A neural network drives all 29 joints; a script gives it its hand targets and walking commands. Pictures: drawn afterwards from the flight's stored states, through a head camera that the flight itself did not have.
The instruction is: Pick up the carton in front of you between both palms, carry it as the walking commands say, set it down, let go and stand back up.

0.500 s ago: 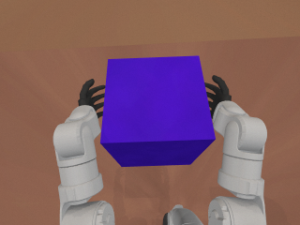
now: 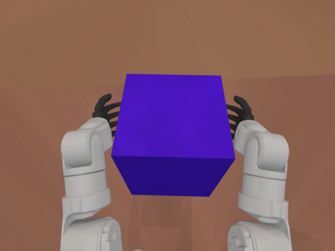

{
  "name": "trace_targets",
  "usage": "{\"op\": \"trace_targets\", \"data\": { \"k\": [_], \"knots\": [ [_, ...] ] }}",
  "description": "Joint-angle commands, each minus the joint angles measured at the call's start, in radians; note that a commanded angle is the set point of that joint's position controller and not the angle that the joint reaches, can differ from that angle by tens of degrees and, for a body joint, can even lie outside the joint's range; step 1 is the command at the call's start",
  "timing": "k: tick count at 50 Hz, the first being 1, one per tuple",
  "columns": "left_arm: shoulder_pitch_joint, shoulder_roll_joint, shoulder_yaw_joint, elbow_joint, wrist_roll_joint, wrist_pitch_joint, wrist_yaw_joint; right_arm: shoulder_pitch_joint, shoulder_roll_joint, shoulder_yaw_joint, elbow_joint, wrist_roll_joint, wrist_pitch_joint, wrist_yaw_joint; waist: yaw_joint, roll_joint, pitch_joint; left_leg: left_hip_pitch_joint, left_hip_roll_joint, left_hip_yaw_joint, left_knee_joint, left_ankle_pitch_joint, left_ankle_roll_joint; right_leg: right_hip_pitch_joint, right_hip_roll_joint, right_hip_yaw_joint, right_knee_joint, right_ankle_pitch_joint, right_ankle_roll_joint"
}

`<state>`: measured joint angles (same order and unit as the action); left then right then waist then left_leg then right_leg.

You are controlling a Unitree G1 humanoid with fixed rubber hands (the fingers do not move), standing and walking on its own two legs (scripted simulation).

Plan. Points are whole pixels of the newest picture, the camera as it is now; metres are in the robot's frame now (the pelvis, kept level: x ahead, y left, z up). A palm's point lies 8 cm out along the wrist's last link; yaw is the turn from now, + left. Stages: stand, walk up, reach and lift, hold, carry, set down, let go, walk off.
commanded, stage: carry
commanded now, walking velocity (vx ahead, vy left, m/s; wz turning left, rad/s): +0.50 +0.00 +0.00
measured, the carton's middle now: (171, 141) +0.36 -0.01 +0.07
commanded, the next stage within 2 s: none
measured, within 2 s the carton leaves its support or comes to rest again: neither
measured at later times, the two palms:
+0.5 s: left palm (109, 46) +0.61 +0.15 +0.19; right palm (211, 38) +0.65 -0.15 +0.19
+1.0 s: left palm out of the picture +0.91 +0.11 +0.23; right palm out of the picture +0.89 -0.18 +0.23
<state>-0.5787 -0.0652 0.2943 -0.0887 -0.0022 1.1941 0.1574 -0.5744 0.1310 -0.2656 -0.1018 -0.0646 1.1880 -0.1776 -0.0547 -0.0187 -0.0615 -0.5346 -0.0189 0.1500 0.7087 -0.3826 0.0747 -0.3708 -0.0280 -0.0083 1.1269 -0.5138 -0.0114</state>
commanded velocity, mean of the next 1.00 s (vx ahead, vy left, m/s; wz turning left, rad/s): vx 0.28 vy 0.00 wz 0.00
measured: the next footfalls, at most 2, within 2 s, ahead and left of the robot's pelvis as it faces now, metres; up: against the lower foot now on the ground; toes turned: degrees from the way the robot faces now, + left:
right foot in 0.28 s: +0.34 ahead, -0.12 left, +0.03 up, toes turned -6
left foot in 0.66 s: +0.58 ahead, +0.08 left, +0.06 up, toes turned +12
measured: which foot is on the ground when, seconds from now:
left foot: down 0.00-0.30, up 0.32-0.64, down 0.66-1.00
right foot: up 0.00-0.26, down 0.28-0.66, up 0.68-0.94, down 0.96-1.00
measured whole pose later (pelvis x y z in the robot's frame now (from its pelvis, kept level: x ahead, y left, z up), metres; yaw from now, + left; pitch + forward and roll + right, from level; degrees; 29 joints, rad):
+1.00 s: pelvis +0.55 -0.01 +0.09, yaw -1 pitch +3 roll -1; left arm -0.56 -0.15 0.29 -0.25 0.06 1.16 0.16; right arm -0.59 0.08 -0.26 -0.19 0.04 1.16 -0.19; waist -0.07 0.04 0.02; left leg -0.33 0.02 0.11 0.62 -0.48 0.03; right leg -0.47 0.04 -0.09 0.61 -0.33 -0.05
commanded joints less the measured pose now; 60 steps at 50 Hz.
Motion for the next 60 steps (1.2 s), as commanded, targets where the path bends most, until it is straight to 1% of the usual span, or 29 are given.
{"op": "trace_targets", "data": {
  "k": [1,3,7,11,13,14,15,16,17,19,20,22,28,30,32,33,34,35,36,38,39,44,47,48,49,50,51,55,60],
  "knots": [
    [-0.595,-0.774,-0.549,-0.081,-0.136,-0.012,-0.015,-0.705,0.776,0.677,-0.153,0.326,-0.015,0.057,-0.036,0.015,-0.434,0.708,0.326,-0.617,-0.252,0.379,0.204,-0.489,0.007,0.043,0.317,0.031,-0.032],
    [-0.588,-0.791,-0.546,-0.09,-0.107,-0.031,-0.011,-0.792,0.827,0.728,-0.208,0.401,-0.037,0.077,-0.007,0.057,-0.445,0.658,0.293,-0.507,-0.289,0.246,0.145,-0.448,-0.013,0.045,0.202,0.07,-0.043],
    [-0.598,-0.742,-0.564,-0.147,-0.084,-0.056,0.008,-0.787,0.797,0.736,-0.23,0.446,-0.058,0.083,-0.017,0.119,-0.407,0.617,0.284,-0.393,-0.343,0.215,0.161,-0.435,-0.02,-0.015,-0.022,0.083,-0.036],
    [-0.546,-0.673,-0.574,-0.156,-0.093,-0.034,0.016,-0.663,0.711,0.679,-0.161,0.391,-0.032,0.064,-0.002,0.171,-0.366,0.485,0.248,-0.224,-0.373,0.264,0.116,-0.18,0.02,-0.126,-0.384,0.143,-0.035],
    [-0.522,-0.663,-0.578,-0.128,-0.104,-0.016,0.011,-0.614,0.68,0.644,-0.123,0.346,-0.014,0.053,0.067,0.155,-0.395,0.398,0.227,-0.136,-0.238,0.467,0.071,0.086,0.099,-0.242,-0.513,0.221,-0.047],
    [-0.509,-0.662,-0.58,-0.098,-0.111,-0.01,0.009,-0.58,0.667,0.629,-0.103,0.319,-0.005,0.048,0.107,0.093,-0.451,0.317,0.18,-0.055,-0.063,0.615,0.024,0.316,0.114,-0.232,-0.554,0.231,-0.074],
    [-0.476,-0.657,-0.576,-0.072,-0.112,-0.005,0.008,-0.582,0.64,0.611,-0.097,0.296,0.005,0.042,0.17,-0.001,-0.53,0.144,0.131,-0.013,0.187,0.472,-0.031,0.548,-0.019,0.018,-0.586,0.063,-0.126],
    [-0.477,-0.644,-0.569,-0.061,-0.108,-0.005,0.013,-0.566,0.638,0.585,-0.094,0.276,0.014,0.038,0.158,-0.298,-0.553,-0.138,-0.004,-0.036,0.452,0.083,-0.073,0.676,-0.272,0.577,-0.749,0.063,-0.276],
    [-0.498,-0.674,-0.577,-0.072,-0.123,0.003,0.009,-0.602,0.635,0.569,-0.091,0.257,0.015,0.034,0.166,-0.232,-0.481,-0.295,-0.041,-0.127,0.631,-0.165,-0.061,0.684,-0.306,0.701,-0.794,0.249,-0.322],
    [-0.633,-0.771,-0.665,-0.143,-0.221,0.001,-0.017,-0.563,0.66,0.521,-0.057,0.207,0.012,0.03,0.16,0.009,-0.434,-0.363,0.025,-0.176,0.751,-0.124,-0.032,0.608,-0.294,0.516,-0.672,0.527,-0.298],
    [-0.701,-0.819,-0.701,-0.18,-0.268,-0.008,-0.032,-0.557,0.681,0.502,-0.05,0.183,0.006,0.029,0.147,0.04,-0.422,-0.356,0.044,-0.181,0.698,-0.088,-0.024,0.562,-0.272,0.445,-0.674,0.523,-0.258],
    [-0.796,-0.877,-0.742,-0.224,-0.334,-0.027,-0.056,-0.581,0.708,0.499,-0.061,0.151,-0.011,0.024,0.123,-0.02,-0.419,-0.307,0.057,-0.171,0.599,-0.055,-0.021,0.501,-0.244,0.36,-0.716,0.383,-0.206],
    [-0.729,-0.822,-0.717,-0.179,-0.358,-0.038,-0.058,-0.586,0.64,0.53,-0.115,0.143,-0.03,-0.004,0.129,-0.11,-0.362,-0.184,0.065,-0.083,0.187,0.009,-0.034,0.395,-0.216,0.149,-0.794,0.399,-0.204],
    [-0.668,-0.786,-0.686,-0.132,-0.321,-0.027,-0.049,-0.561,0.619,0.538,-0.101,0.146,-0.017,-0.002,0.117,-0.143,-0.342,-0.046,0.008,0.012,0.037,0.028,-0.027,0.351,-0.19,0.063,-0.772,0.521,-0.164],
    [-0.617,-0.76,-0.658,-0.092,-0.28,-0.014,-0.041,-0.535,0.622,0.544,-0.067,0.159,-0.004,0.006,0.05,-0.125,-0.392,0.229,-0.084,0.123,-0.114,0.142,-0.008,0.309,-0.153,-0.057,-0.567,0.887,-0.098],
    [-0.595,-0.743,-0.643,-0.079,-0.253,-0.007,-0.037,-0.52,0.62,0.543,-0.045,0.167,0.001,0.01,0.012,-0.09,-0.465,0.46,-0.069,0.083,-0.142,0.171,0.016,0.221,-0.124,-0.109,-0.419,0.908,-0.05],
    [-0.593,-0.723,-0.625,-0.078,-0.227,0.0,-0.032,-0.506,0.628,0.544,-0.043,0.174,0.005,0.014,-0.032,0.026,-0.544,0.673,0.139,-0.247,-0.211,0.109,0.08,0.04,-0.086,-0.119,-0.196,0.588,0.011],
    [-0.573,-0.734,-0.6,-0.076,-0.207,0.008,-0.029,-0.54,0.624,0.552,-0.038,0.18,0.002,0.012,-0.033,0.325,-0.567,0.837,0.372,-0.711,-0.299,0.478,0.243,-0.237,0.084,-0.101,0.069,0.054,0.053],
    [-0.597,-0.738,-0.591,-0.081,-0.195,0.008,-0.025,-0.527,0.653,0.559,-0.046,0.198,0.006,0.016,-0.019,0.28,-0.533,0.842,0.378,-0.725,-0.263,0.74,0.283,-0.344,0.089,-0.001,0.245,-0.096,0.031],
    [-0.594,-0.781,-0.561,-0.078,-0.155,-0.002,-0.022,-0.641,0.758,0.642,-0.123,0.288,-0.006,0.046,-0.033,0.063,-0.481,0.769,0.328,-0.523,-0.189,0.881,0.219,-0.41,0.041,0.029,0.259,-0.046,-0.001],
    [-0.59,-0.803,-0.557,-0.077,-0.143,-0.009,-0.025,-0.709,0.806,0.682,-0.162,0.335,-0.019,0.063,-0.023,0.049,-0.471,0.731,0.309,-0.474,-0.205,0.823,0.179,-0.4,0.022,0.036,0.19,-0.019,-0.011],
    [-0.571,-0.791,-0.576,-0.155,-0.089,-0.056,-0.013,-0.768,0.843,0.749,-0.246,0.425,-0.06,0.091,-0.003,0.145,-0.493,0.593,0.238,-0.244,-0.231,0.73,0.118,-0.13,0.048,-0.033,-0.337,0.034,-0.008],
    [-0.532,-0.711,-0.58,-0.192,-0.08,-0.054,0.002,-0.693,0.763,0.727,-0.246,0.409,-0.051,0.078,0.031,0.146,-0.521,0.444,0.189,-0.128,-0.151,0.494,0.062,0.179,0.078,-0.114,-0.642,0.311,-0.018],
    [-0.517,-0.683,-0.578,-0.196,-0.081,-0.046,0.005,-0.668,0.738,0.717,-0.232,0.394,-0.043,0.071,0.045,0.116,-0.528,0.338,0.166,-0.117,-0.122,0.401,0.03,0.323,0.028,-0.07,-0.674,0.371,-0.044],
    [-0.503,-0.659,-0.579,-0.199,-0.088,-0.033,0.003,-0.646,0.706,0.7,-0.212,0.372,-0.032,0.061,0.065,0.026,-0.563,0.211,0.164,-0.123,-0.051,0.202,-0.01,0.477,-0.129,0.096,-0.638,0.55,-0.076],
    [-0.533,-0.643,-0.589,-0.172,-0.087,-0.028,0.012,-0.627,0.695,0.679,-0.205,0.357,-0.015,0.056,0.064,-0.157,-0.575,0.15,0.075,-0.096,-0.044,-0.054,-0.058,0.527,-0.259,0.284,-0.611,0.848,-0.187],
    [-0.513,-0.652,-0.586,-0.156,-0.099,-0.016,0.012,-0.64,0.667,0.668,-0.198,0.344,-0.003,0.051,0.074,-0.176,-0.544,0.138,0.06,-0.115,-0.062,-0.151,-0.066,0.527,-0.267,0.294,-0.607,0.91,-0.211],
    [-0.575,-0.718,-0.626,-0.148,-0.164,0.012,-0.018,-0.59,0.677,0.591,-0.105,0.271,0.02,0.044,0.061,-0.046,-0.495,0.351,0.064,-0.109,-0.188,0.123,-0.073,0.398,-0.152,0.111,-0.538,0.991,-0.114],
    [-0.652,-0.778,-0.64,-0.095,-0.217,0.014,-0.031,-0.569,0.672,0.53,-0.023,0.193,0.028,0.033,0.053,0.027,-0.486,0.487,0.103,-0.116,-0.132,0.485,-0.059,0.294,-0.1,0.053,-0.492,0.873,-0.071]
  ]
}}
